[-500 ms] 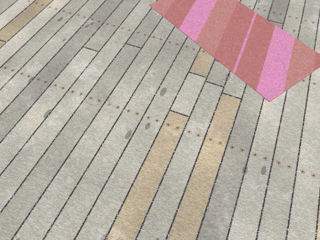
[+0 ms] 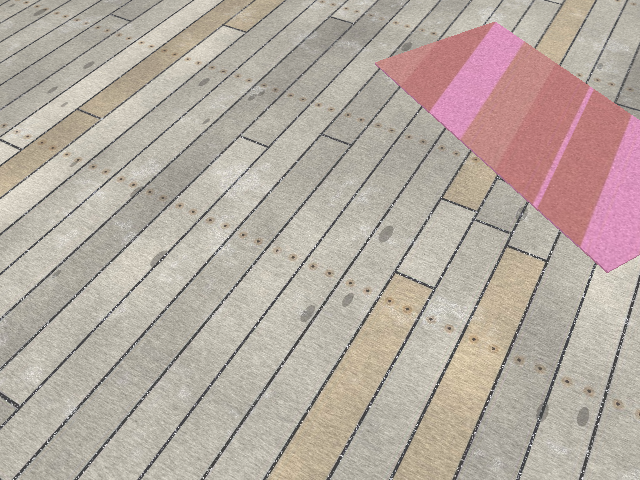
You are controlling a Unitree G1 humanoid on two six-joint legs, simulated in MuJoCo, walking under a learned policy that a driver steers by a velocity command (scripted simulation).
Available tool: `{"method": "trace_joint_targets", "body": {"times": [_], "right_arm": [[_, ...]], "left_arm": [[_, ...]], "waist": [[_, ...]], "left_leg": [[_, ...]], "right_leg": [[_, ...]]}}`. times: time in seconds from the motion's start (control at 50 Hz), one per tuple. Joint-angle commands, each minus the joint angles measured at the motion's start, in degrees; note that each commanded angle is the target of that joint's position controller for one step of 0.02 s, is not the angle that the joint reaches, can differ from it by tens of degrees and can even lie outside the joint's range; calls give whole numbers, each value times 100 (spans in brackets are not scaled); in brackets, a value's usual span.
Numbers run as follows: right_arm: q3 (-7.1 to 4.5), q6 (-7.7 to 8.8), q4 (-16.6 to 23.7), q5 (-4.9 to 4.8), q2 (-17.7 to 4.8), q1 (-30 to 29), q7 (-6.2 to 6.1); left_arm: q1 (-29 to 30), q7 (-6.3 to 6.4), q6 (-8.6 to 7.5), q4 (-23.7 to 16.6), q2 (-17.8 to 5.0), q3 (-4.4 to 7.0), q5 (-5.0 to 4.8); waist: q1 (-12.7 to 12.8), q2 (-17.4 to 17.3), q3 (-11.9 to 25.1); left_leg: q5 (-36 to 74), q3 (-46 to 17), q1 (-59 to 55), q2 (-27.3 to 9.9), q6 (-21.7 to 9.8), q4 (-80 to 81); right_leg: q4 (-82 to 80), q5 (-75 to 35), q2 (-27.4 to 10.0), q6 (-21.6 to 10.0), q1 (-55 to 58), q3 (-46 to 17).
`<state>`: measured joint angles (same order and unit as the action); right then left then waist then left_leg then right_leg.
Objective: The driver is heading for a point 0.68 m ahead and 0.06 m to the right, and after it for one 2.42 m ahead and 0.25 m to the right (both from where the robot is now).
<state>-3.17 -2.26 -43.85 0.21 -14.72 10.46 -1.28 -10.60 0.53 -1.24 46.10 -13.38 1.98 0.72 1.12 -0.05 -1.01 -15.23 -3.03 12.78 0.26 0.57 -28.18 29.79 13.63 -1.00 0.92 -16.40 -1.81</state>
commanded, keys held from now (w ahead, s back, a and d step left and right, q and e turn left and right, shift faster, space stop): no key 0.08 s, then w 0.92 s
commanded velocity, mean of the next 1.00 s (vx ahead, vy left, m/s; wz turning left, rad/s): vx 0.35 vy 0.00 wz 0.02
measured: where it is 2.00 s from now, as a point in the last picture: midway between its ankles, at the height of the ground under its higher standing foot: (372, 322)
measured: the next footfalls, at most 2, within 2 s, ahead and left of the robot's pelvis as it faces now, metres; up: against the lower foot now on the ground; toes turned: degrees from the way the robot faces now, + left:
left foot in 0.82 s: +0.44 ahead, +0.12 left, +0.00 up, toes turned +1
right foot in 1.38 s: +0.74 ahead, -0.14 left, +0.00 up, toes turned -10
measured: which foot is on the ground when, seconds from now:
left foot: down 0.00-0.34, up 0.36-0.80, down 0.82-1.00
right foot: down 0.00-0.84, up 0.86-1.00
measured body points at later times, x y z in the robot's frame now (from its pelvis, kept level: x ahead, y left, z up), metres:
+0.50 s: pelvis +0.09 -0.03 +0.01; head +0.10 -0.05 +0.46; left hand +0.11 +0.24 -0.11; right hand +0.21 -0.30 -0.11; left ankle +0.07 +0.12 -0.66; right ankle +0.05 -0.12 -0.74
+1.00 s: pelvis +0.35 +0.03 +0.00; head +0.38 +0.04 +0.45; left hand +0.44 +0.31 -0.12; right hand +0.46 -0.24 -0.11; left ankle +0.40 +0.12 -0.74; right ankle +0.31 -0.12 -0.65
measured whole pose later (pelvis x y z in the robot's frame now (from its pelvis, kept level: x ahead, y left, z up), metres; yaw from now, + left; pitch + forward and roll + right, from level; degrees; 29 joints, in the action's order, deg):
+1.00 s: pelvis +0.35 +0.03 +0.00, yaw -1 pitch +1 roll +1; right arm -3.3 5.1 -47.1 0.2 -15.0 12.4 2.1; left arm -15.8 0.4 -4.8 47.7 -16.8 3.1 -1.3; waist -0.2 2.2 -2.4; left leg -8.3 3.1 16.0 3.8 -3.6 -23.2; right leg 66.5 18.3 -4.9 -1.7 -28.0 -2.1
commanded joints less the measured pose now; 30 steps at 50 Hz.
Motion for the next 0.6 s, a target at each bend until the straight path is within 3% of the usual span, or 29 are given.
{"method": "trace_joint_targets", "body": {"times": [0.02,0.04,0.08,0.12,0.14,0.18,0.22,0.26,0.3,0.32,0.34,0.36,0.38,0.4,0.42,0.44,0.46,0.52,0.56,0.6], "right_arm": [[-111,87,342,72,-483,-128,49],[-106,122,263,104,-497,-85,51],[-105,228,183,64,-543,-27,53],[-122,245,40,14,-591,245,24],[-176,231,22,-21,-771,369,15],[-234,268,-1,-56,-1028,620,-5],[-228,391,-38,-85,-1004,664,-35],[-212,452,-9,-156,-923,486,-16],[-205,426,71,-225,-899,33,26],[-175,426,72,-178,-774,21,32],[-87,459,141,-125,-481,-93,40],[-3,553,371,-95,-139,-71,27],[-98,656,462,-226,-481,-127,7],[-164,723,408,-323,-692,-64,36],[-160,755,317,-305,-673,-39,74],[-152,809,247,-165,-629,-129,104],[-181,790,282,-157,-548,-113,125],[-151,714,267,-126,-405,-275,210],[-102,709,395,-85,-287,-633,222],[-40,733,523,-113,-176,-1027,260]], "left_arm": [[-25,-43,-152,-216,-751,150,75],[104,-26,-134,-218,-720,157,43],[45,43,-59,-170,-702,163,20],[-67,76,-21,-67,-610,155,-18],[-29,86,-24,-71,-602,168,-63],[237,66,-120,-235,-618,198,-173],[328,3,-277,-324,-645,239,-253],[227,-100,-413,-306,-601,230,-269],[-466,-167,-484,53,-556,269,-218],[-930,-172,-467,280,-620,327,-168],[-1480,-150,-458,401,-824,395,-150],[-1960,-129,-462,404,-1517,537,-156],[-1975,-170,-497,359,-1442,481,-77],[-1521,-150,-525,231,-1138,378,-86],[-1278,-140,-532,143,-958,324,-85],[-1241,-166,-529,87,-892,279,-80],[-1136,-163,-496,98,-919,260,-59],[-1313,-121,-467,157,-785,199,-78],[-1391,-62,-421,193,-916,227,-109],[-1464,-16,-390,236,-1004,238,-97]], "waist": [[5,-363,391],[-17,-340,269],[-6,-462,92],[-64,-614,117],[-159,-820,-56],[-336,-1215,-569],[-336,-1273,-830],[-219,-1062,-704],[208,-787,-311],[370,-648,-87],[565,-98,69],[572,1596,252],[572,1691,129],[335,1063,-306],[248,749,-413],[285,440,-424],[121,591,-347],[163,510,-263],[226,356,-340],[325,449,-386]], "left_leg": [[543,-508,-92,-529,-507,472],[402,-458,2,-450,-378,470],[518,-435,180,-417,-284,474],[-837,-497,210,-381,-385,646],[-1917,-841,242,-561,-580,903],[-3240,-2064,265,-1337,-1111,1612],[-2900,-2603,153,-1735,-1369,1790],[-2167,-2236,-68,-1661,-1254,1671],[-1335,-1333,601,-1127,-946,1319],[-990,-986,905,-877,-814,892],[-646,-492,1342,-509,-550,-153],[-1012,336,2416,217,-101,-2149],[-1884,-123,3176,222,-120,-3311],[-1473,-335,3603,-188,-278,-3829],[-882,-257,3686,-392,-406,-3857],[-491,-205,3448,-519,-482,-3592],[-76,-123,3438,-616,-467,-3341],[512,127,3150,-614,-270,-2739],[907,238,3089,-545,-125,-1979],[1442,327,2771,-457,-44,-1263]], "right_leg": [[-331,-203,-111,49,283,-44],[-282,-302,-105,34,264,-21],[-222,-575,-121,47,309,-52],[82,396,135,28,207,254],[472,966,299,8,-157,476],[1269,1279,269,-132,-1028,510],[1773,1492,-50,-376,-1529,164],[1220,1534,-189,-575,-1351,151],[-5,70,134,-573,478,558],[-56,-258,264,-469,1271,584],[-419,94,-229,-589,1878,-170],[-1412,859,-1535,-1257,2564,-2466],[-2015,1709,-2208,-1885,2418,-4033],[-1960,2053,-2145,-1790,2236,-3632],[-1962,1948,-1854,-1556,2124,-2998],[-1893,697,-1538,-1253,1938,-2256],[-2025,598,-1476,-1222,1964,-2071],[-2207,-720,-1180,-1213,1835,-1246],[-2243,-1239,-1080,-1184,1755,-856],[-2312,-1294,-1011,-1143,1526,-592]]}}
